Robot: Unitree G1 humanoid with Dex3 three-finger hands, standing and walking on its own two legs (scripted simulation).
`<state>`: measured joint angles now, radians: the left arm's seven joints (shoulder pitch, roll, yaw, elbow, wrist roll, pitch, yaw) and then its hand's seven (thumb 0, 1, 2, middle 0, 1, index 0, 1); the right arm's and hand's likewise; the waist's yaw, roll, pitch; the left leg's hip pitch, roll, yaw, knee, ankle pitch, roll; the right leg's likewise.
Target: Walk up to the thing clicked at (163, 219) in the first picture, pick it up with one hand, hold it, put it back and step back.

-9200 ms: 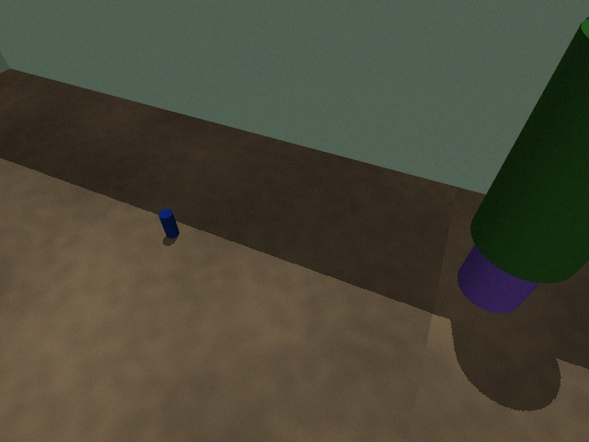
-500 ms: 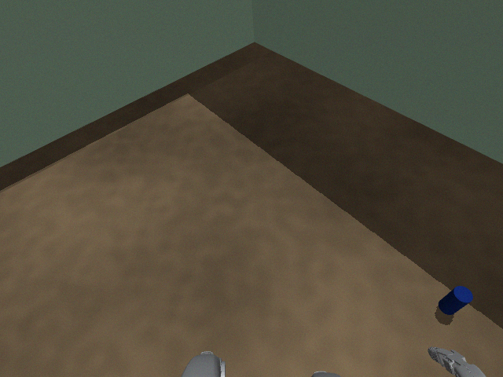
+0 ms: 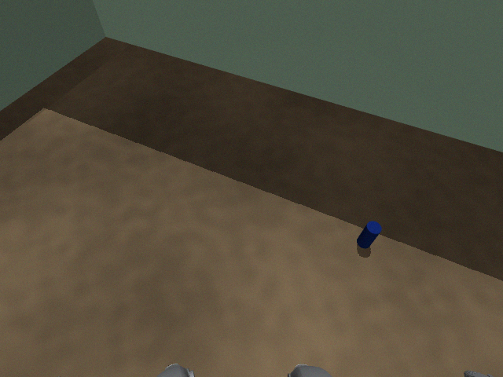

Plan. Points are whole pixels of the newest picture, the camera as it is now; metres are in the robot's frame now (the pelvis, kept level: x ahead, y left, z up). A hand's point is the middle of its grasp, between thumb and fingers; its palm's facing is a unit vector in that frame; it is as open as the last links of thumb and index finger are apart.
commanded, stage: walk up
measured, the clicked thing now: (368, 235) +0.68 -0.52 -0.67
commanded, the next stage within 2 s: none
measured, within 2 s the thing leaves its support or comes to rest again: neither
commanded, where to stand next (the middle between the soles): +0.10 -0.03 m, yaw -20 degrees
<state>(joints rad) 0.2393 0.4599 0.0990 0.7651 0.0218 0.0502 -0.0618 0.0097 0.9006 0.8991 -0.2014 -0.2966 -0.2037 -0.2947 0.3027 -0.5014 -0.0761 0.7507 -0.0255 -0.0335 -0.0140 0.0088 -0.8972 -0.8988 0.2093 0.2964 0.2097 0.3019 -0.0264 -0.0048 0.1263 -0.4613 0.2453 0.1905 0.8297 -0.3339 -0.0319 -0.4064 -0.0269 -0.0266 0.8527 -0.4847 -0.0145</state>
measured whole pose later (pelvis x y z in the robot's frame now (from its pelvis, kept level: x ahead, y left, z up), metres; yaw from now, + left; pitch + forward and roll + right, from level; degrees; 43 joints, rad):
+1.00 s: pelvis +0.01 -0.03 +0.01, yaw +11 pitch -3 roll +2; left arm 0.14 0.45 0.07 0.76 0.03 0.05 -0.04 0.01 0.90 0.90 -0.20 -0.30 -0.21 -0.30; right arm 0.28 -0.44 -0.08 0.77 -0.03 -0.02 0.01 0.01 -0.90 -0.90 0.20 0.30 0.20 0.30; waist 0.02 -0.11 0.10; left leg -0.36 -0.01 0.05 0.72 -0.32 0.02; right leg -0.40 -0.14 -0.08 1.01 -0.54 0.01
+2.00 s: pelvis +0.05 -0.09 +0.01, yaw +52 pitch -3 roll +1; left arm 0.16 0.38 0.04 0.84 0.03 -0.01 -0.01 0.01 0.90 0.90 -0.21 -0.30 -0.21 -0.30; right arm 0.23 -0.43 -0.06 0.84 -0.01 0.00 0.00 0.01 -0.90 -0.90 0.21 0.30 0.21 0.30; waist 0.02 0.01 0.13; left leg -0.50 -0.02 -0.03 1.07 -0.49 0.02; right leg -0.38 -0.12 -0.11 0.75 -0.32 -0.01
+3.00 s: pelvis +0.07 -0.06 +0.04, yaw +63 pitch -2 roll -1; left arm 0.04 0.39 0.03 1.12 0.00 0.00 -0.01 0.01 0.90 0.90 -0.20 -0.30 -0.20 -0.29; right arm 0.05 -0.36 0.00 1.11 -0.01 -0.01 0.00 0.01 -0.90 -0.90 0.20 0.30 0.21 0.30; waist 0.02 -0.01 0.06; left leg -0.22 -0.03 -0.11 0.46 -0.21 -0.01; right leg -0.16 -0.06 -0.12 0.43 -0.23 0.02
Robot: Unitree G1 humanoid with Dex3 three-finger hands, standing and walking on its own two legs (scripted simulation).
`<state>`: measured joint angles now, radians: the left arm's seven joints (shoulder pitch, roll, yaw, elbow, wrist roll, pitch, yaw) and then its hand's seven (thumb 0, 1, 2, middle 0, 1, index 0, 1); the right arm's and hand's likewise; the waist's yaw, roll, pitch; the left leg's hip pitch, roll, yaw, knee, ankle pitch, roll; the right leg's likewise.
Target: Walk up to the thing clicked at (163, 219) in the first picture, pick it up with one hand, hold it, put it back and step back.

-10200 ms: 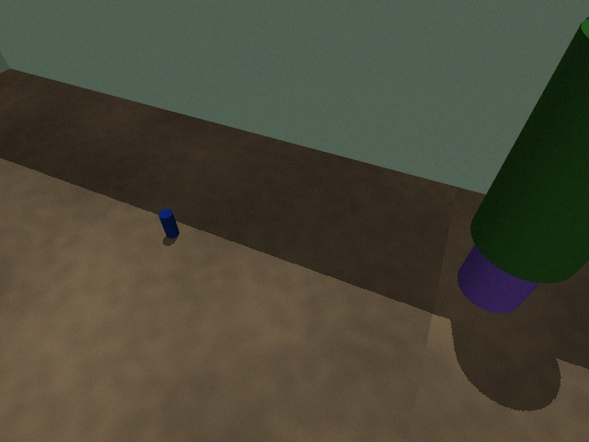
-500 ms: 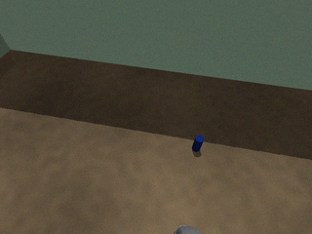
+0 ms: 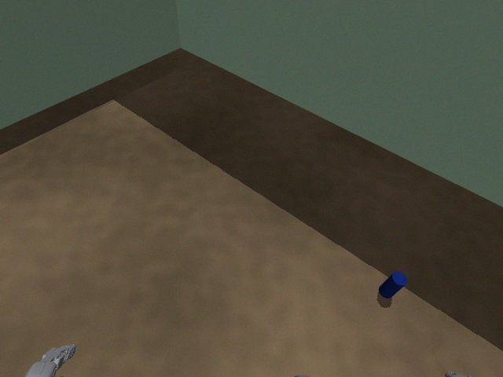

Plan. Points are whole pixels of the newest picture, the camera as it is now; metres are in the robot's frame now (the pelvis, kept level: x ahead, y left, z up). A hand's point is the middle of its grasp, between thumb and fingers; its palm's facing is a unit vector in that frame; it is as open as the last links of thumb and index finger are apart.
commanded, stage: walk up
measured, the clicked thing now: (392, 285) +0.57 -0.61 -0.68
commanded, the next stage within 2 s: stand in 1.94 s
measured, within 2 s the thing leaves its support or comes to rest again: neither
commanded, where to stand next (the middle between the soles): +0.10 +0.00 m, yaw +49 degrees
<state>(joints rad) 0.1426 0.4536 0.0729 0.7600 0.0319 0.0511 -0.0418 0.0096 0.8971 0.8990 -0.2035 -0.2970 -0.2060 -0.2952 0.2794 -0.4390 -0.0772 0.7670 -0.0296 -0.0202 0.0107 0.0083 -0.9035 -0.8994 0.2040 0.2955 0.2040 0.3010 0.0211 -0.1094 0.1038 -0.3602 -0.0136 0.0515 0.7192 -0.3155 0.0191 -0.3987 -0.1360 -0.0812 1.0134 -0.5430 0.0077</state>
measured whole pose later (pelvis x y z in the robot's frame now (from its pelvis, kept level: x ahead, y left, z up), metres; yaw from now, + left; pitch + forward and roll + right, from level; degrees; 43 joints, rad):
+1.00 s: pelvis +0.03 -0.07 +0.00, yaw +41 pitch -3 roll +1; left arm 0.16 0.38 0.04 0.84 0.03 -0.01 -0.01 0.01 0.90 0.90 -0.21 -0.30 -0.21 -0.30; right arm 0.23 -0.43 -0.06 0.84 -0.01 0.00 0.00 0.01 -0.90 -0.90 0.21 0.30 0.21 0.30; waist 0.02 0.01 0.13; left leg -0.50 -0.02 -0.03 1.07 -0.49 0.02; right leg -0.38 -0.12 -0.11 0.75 -0.32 -0.01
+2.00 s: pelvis +0.06 -0.04 +0.03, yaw +52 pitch -2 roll -1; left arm 0.04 0.39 0.03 1.12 0.00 0.00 -0.01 0.01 0.90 0.90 -0.20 -0.30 -0.20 -0.29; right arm 0.05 -0.36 0.00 1.11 -0.01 -0.01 0.00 0.01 -0.90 -0.90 0.20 0.30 0.21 0.30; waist 0.02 -0.01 0.06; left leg -0.22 -0.03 -0.11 0.46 -0.21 -0.01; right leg -0.16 -0.06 -0.12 0.43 -0.23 0.02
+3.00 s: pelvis +0.08 -0.04 +0.04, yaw +49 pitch -2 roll +0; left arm 0.10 0.35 0.02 1.14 0.01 0.00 -0.01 0.01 0.90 0.90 -0.20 -0.30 -0.20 -0.29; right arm 0.09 -0.35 0.01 1.14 -0.01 0.00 0.00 0.01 -0.90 -0.90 0.20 0.30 0.20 0.30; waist 0.01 0.00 0.04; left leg -0.12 0.02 -0.08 0.32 -0.17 -0.04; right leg -0.10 -0.02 -0.09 0.32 -0.19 -0.01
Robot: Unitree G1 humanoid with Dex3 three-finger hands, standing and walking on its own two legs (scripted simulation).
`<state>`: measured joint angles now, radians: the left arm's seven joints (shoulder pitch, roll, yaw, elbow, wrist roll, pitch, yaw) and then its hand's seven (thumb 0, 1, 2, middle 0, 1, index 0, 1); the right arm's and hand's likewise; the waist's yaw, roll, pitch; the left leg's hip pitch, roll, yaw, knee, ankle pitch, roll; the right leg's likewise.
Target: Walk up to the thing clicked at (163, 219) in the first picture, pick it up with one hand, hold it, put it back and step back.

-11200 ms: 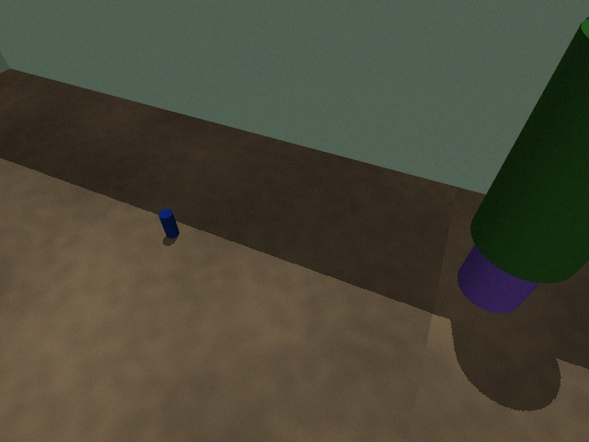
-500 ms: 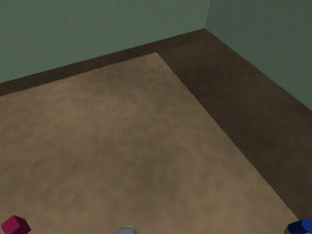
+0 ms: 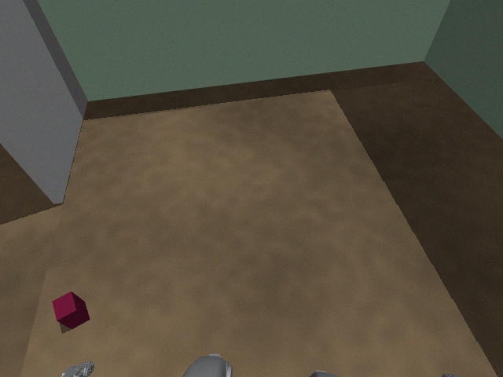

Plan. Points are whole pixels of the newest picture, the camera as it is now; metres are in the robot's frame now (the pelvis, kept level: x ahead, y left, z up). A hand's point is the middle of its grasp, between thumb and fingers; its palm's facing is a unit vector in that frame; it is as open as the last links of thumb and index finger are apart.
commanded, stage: walk up
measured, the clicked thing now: out of the picture +0.04 -0.76 -0.68
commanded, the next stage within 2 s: stand in 0.94 s
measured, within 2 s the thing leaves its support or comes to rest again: neither
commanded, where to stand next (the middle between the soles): +0.09 +0.01 m, yaw +7 degrees
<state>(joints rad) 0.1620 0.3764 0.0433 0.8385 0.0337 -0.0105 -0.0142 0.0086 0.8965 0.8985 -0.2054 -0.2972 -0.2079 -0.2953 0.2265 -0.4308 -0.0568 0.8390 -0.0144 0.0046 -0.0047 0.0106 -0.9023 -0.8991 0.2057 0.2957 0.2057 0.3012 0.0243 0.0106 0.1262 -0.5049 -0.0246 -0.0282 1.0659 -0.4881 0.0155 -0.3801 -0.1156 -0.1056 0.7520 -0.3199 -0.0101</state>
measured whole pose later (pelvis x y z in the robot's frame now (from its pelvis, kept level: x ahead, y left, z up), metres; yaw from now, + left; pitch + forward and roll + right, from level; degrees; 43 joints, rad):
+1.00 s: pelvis +0.04 +0.00 +0.03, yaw +10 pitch -2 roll -1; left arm 0.04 0.39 0.03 1.12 0.00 0.00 -0.01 0.01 0.90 0.90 -0.20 -0.30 -0.20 -0.29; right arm 0.05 -0.36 0.00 1.11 -0.01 -0.01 0.00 0.01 -0.90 -0.90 0.20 0.30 0.21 0.30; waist 0.02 -0.01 0.06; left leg -0.22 -0.03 -0.11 0.46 -0.21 -0.01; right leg -0.16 -0.06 -0.12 0.43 -0.23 0.02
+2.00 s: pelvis +0.05 -0.02 +0.04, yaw +7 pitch -2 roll +0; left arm 0.10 0.35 0.02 1.14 0.01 0.00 -0.01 0.01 0.90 0.90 -0.20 -0.30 -0.20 -0.29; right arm 0.09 -0.35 0.01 1.14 -0.01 0.00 0.00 0.01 -0.90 -0.90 0.20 0.30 0.20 0.30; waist 0.01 0.00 0.04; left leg -0.12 0.02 -0.08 0.32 -0.17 -0.04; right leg -0.10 -0.02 -0.09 0.32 -0.19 -0.01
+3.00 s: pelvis +0.06 -0.02 +0.04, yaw +7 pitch -2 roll +0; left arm 0.10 0.36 0.01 1.13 0.01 0.00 -0.01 0.01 0.90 0.90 -0.20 -0.30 -0.20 -0.29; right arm 0.11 -0.35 0.02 1.13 -0.01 -0.01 0.00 0.01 -0.90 -0.90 0.20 0.30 0.20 0.30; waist 0.01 0.00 0.05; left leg -0.10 0.02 -0.06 0.31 -0.18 -0.04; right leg -0.09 -0.02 -0.08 0.32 -0.20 -0.01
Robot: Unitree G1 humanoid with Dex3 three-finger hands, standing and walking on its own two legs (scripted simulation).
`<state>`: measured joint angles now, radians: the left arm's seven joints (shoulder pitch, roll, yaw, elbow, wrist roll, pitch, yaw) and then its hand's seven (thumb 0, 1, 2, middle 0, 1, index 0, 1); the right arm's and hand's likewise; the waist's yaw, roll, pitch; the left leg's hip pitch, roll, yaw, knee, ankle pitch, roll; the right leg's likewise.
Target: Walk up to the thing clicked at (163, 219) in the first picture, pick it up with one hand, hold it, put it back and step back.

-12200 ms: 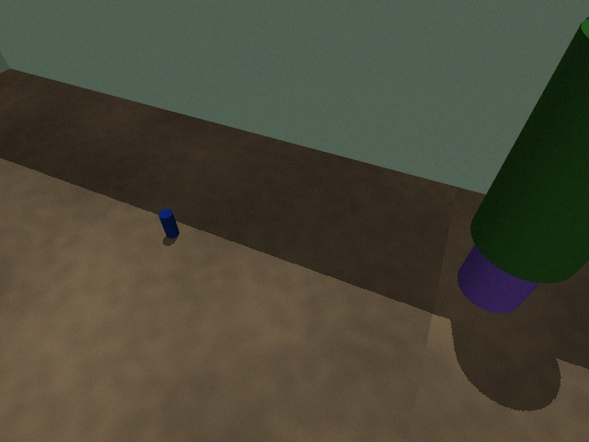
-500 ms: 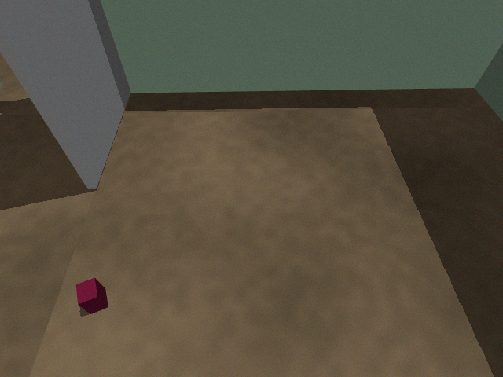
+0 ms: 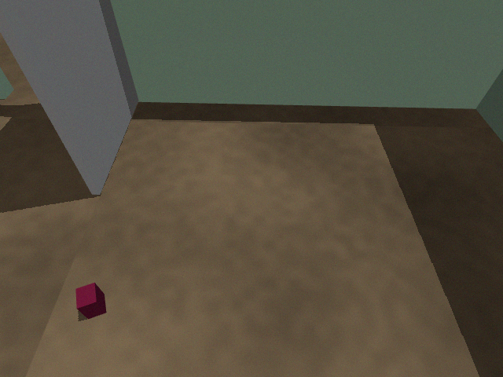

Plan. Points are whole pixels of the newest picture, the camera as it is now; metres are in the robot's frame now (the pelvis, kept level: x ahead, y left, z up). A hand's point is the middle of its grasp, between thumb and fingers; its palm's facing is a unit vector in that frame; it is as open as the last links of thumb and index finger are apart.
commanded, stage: stand
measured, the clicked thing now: out of the picture -0.13 -0.75 -0.71
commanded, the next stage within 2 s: none
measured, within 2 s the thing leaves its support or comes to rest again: neither
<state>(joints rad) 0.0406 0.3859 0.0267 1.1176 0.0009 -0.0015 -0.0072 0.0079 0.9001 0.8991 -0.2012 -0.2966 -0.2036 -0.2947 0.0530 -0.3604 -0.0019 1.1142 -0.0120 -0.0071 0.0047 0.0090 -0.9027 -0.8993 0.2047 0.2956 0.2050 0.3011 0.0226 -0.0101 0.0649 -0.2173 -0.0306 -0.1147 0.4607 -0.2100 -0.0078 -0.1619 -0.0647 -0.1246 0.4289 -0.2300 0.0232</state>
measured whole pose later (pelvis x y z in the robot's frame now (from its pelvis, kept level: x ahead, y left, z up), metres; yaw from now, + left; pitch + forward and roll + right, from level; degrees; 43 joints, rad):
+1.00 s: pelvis +0.01 -0.02 +0.01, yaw -3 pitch -2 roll +0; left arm 0.10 0.35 0.02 1.14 0.01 0.00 -0.01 0.01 0.90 0.90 -0.20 -0.30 -0.20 -0.29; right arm 0.09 -0.35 0.01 1.14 -0.01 0.00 0.00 0.01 -0.90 -0.90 0.20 0.30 0.20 0.30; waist 0.01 0.00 0.04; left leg -0.12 0.02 -0.08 0.32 -0.17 -0.04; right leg -0.10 -0.02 -0.09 0.32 -0.19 -0.01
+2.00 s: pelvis +0.02 -0.02 +0.01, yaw -4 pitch -2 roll +0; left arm 0.10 0.36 0.01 1.13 0.01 0.00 -0.01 0.01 0.90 0.90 -0.20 -0.30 -0.20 -0.29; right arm 0.11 -0.35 0.02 1.13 -0.01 -0.01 0.00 0.01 -0.90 -0.90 0.20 0.30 0.20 0.30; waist 0.01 0.00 0.05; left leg -0.10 0.02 -0.06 0.31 -0.18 -0.04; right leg -0.09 -0.02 -0.08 0.32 -0.20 -0.01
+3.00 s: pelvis +0.14 +0.04 -0.01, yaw -2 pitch -3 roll +1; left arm 0.26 0.48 0.08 1.02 0.01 -0.01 -0.07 0.01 0.90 0.90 -0.20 -0.30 -0.20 -0.29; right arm 0.28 -0.40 -0.09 0.98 -0.03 -0.07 0.06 0.01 -0.90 -0.90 0.20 0.30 0.20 0.30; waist -0.01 -0.10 0.04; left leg -0.24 0.02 0.11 0.55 -0.26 0.02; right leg -0.41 -0.03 0.07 1.07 -0.37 -0.03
